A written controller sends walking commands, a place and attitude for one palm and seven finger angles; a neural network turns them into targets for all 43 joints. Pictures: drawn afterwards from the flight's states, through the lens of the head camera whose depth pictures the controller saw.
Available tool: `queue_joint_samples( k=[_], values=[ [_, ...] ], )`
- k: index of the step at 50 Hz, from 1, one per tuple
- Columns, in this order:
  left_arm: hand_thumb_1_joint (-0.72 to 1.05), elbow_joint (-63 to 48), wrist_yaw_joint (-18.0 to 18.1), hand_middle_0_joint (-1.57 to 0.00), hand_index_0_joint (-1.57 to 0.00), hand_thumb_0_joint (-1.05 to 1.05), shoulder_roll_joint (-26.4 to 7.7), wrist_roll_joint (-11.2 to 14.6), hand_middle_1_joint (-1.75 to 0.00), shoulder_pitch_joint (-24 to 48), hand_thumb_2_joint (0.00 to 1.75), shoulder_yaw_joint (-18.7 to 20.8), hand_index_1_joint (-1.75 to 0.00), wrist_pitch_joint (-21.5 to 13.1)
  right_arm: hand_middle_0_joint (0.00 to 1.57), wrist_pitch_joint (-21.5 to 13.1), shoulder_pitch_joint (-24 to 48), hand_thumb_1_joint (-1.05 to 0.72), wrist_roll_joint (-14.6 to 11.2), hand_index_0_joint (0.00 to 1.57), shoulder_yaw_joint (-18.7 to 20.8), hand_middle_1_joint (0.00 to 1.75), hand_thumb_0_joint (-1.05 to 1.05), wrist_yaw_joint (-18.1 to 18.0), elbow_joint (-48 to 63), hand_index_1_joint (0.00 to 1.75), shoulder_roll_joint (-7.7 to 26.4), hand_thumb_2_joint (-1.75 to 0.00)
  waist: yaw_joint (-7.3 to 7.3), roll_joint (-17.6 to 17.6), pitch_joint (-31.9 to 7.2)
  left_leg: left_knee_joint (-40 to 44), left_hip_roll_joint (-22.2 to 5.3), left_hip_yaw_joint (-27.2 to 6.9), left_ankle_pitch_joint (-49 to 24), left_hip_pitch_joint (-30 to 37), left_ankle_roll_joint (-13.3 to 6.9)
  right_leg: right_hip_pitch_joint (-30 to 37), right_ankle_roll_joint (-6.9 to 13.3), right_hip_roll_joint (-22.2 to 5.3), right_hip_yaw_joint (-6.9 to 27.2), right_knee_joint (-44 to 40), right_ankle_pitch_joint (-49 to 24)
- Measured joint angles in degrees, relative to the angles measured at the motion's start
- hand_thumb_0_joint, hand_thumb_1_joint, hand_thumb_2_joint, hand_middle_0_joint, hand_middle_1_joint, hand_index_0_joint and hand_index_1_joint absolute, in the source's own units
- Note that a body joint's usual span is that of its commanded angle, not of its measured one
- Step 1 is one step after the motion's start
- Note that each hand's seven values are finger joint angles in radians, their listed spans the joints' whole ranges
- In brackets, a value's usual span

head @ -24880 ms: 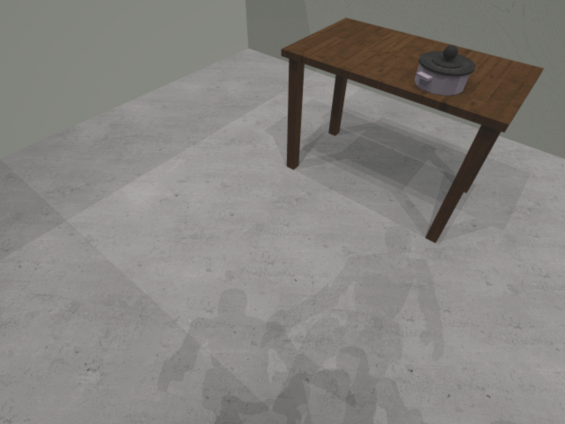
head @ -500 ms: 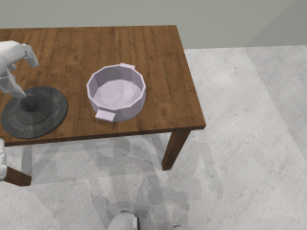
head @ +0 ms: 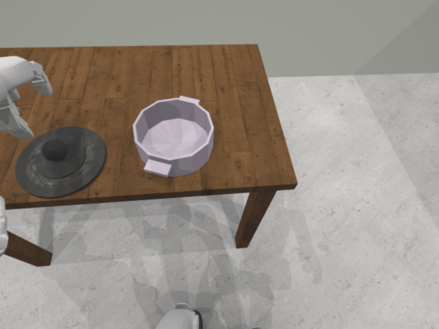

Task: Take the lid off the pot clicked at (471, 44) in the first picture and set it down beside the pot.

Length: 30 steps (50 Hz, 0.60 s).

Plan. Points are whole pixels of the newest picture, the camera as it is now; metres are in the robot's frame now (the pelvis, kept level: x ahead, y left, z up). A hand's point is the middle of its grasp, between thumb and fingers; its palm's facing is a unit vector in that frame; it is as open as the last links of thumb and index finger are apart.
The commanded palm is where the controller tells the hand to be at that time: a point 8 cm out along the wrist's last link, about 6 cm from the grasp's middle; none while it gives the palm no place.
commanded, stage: draw the hand back to the body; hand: left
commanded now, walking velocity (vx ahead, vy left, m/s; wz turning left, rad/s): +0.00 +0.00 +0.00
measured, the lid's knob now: (54, 150) +0.48 +0.35 -0.03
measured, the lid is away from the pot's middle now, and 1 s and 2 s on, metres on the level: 0.26 0.26 0.26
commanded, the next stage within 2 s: none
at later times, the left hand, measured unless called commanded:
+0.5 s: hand (20, 124) +0.42 +0.31 +0.13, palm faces -0.21 -0.40 -0.89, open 11.0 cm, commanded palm +0.40 +0.32 +0.19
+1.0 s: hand (41, 115) +0.39 +0.24 +0.18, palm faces +0.39 -0.88 -0.29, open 9.7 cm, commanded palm +0.33 +0.28 +0.19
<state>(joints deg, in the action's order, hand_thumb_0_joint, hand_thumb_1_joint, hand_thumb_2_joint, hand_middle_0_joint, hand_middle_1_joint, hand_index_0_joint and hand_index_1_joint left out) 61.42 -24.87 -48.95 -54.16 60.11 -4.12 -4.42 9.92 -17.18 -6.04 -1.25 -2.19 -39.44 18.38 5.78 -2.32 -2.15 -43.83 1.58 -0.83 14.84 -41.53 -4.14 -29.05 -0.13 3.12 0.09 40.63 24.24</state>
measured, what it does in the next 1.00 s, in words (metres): shifts its weight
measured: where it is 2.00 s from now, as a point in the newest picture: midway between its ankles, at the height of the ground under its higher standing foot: outside the picture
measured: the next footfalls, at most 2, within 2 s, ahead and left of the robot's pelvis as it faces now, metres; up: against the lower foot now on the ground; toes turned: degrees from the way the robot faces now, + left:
none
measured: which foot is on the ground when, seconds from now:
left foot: down 0.00-1.00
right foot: down 0.00-1.00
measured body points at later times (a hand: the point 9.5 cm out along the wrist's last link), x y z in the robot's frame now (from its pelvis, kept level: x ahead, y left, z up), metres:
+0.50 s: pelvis -0.01 +0.01 +0.01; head +0.05 +0.01 +0.46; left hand +0.42 +0.33 +0.18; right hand +0.09 -0.26 -0.11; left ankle +0.06 +0.07 -0.71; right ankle -0.05 -0.13 -0.71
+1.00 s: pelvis +0.03 -0.04 +0.03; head +0.04 -0.05 +0.48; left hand +0.37 +0.29 +0.19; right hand +0.16 -0.30 -0.08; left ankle +0.06 +0.07 -0.71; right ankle -0.05 -0.13 -0.71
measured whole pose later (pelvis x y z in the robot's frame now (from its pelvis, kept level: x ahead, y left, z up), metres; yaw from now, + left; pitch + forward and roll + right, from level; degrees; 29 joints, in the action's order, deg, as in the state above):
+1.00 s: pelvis +0.03 -0.04 +0.03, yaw -2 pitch +1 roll +0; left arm 23.3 2.8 -26.8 4.2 16.8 18.9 -1.5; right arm 0.7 -13.0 -2.9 -1.4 -2.4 -38.6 17.0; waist 0.0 -1.7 -0.7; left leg -25.4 0.6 1.1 10.8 -15.4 -1.1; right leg -4.4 2.5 3.3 3.2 22.7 18.8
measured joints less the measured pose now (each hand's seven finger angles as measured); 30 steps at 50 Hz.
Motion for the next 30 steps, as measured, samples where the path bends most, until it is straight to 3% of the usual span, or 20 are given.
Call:
queue_joint_samples(
  k=[9, 14, 23, 25, 27, 28, 30],
  values=[
    [-0.01, -5.6, 1.0, -0.37, -0.37, 0.0, 2.0, 0.8, -0.84, -4.9, 0.67, 3.6, -0.85, -1.7, 0.2, 0.9, -0.5, -0.91, 0.5, 0.2, 0.5, 0.3, 0.0, 0.5, 0.7, 0.3, -0.7, -0.9, -0.66, -0.4, -0.5, 1.4, 0.3, 0.4, -0.7, 1.4, -0.3, 1.2, -0.2, -0.4, 0.4, -1.1, -0.6],
    [-0.01, -7.2, 2.0, -0.37, -0.37, 0.0, 2.6, 0.6, -0.84, -7.8, 0.67, 3.5, -0.85, -0.3, 0.2, 1.7, -0.1, -0.91, 0.6, 0.2, 0.7, 0.3, 0.0, 1.2, 1.7, 0.3, -1.1, -0.9, -0.94, -0.7, -0.5, 2.4, 0.5, 0.4, -1.2, 2.8, -0.4, 2.5, -0.2, -0.7, 0.4, -2.0, -1.0],
    [-0.01, -14.2, 1.4, -0.37, -0.37, 0.0, 5.0, 2.5, -0.84, -13.9, 0.67, 3.0, -0.85, -0.1, 0.2, 2.2, 2.1, -0.91, 0.8, 0.2, 0.6, 0.3, 0.0, 1.0, 2.8, 0.3, -1.5, -0.9, -2.49, -0.8, 0.4, 4.7, 1.1, -0.2, -2.4, 6.4, -0.5, 6.3, -0.1, -1.1, -0.2, -4.3, -2.0],
    [-0.02, -12.7, 6.0, -0.37, -0.38, 0.0, 7.1, 18.0, -0.84, -14.7, 0.67, 6.8, -0.85, -0.9, 0.2, 0.7, 2.2, -0.91, 1.0, 0.2, 0.4, 0.3, 0.0, 0.3, 3.5, 0.3, -1.8, -0.9, -3.61, -0.7, 1.6, 5.9, 1.0, 0.0, -2.7, 8.5, -0.3, 8.2, 0.7, -1.0, 0.1, -5.4, -2.4],
    [-0.02, -12.5, 11.7, -0.37, -0.38, 0.0, 9.8, 30.5, -0.84, -16.2, 0.67, 9.7, -0.85, -1.4, 0.2, -1.2, 2.3, -0.91, 1.1, 0.2, -0.8, 0.3, 0.01, -0.4, 3.8, 0.3, -2.5, -0.9, -4.7, 0.2, 2.3, 8.1, 0.9, 0.6, -3.3, 10.8, 0.0, 9.9, 1.4, -1.1, 0.8, -6.9, -3.0],
    [-0.02, -13.2, 14.1, -0.37, -0.38, 0.0, 11.2, 35.5, -0.84, -17.3, 0.67, 10.7, -0.85, -1.4, 0.2, -2.2, 2.3, -0.91, 1.1, 0.2, -1.4, 0.3, 0.01, -0.7, 3.8, 0.3, -2.9, -0.9, -5.09, 0.8, 2.4, 9.2, 0.9, 0.9, -3.7, 11.9, 0.1, 10.8, 1.4, -1.1, 1.1, -7.7, -3.4],
    [-0.02, -15.3, 18.2, -0.37, -0.38, 0.0, 14.2, 42.6, -0.84, -19.4, 0.67, 12.4, -0.85, -1.2, 0.2, -4.1, 2.4, -0.91, 1.4, 0.2, -2.3, 0.3, 0.01, -0.9, 3.7, 0.3, -3.6, -0.9, -5.46, 1.7, 2.4, 11.0, 0.7, 1.0, -4.3, 13.8, 0.3, 12.6, 1.1, -1.0, 1.4, -9.6, -4.2]
  ],
)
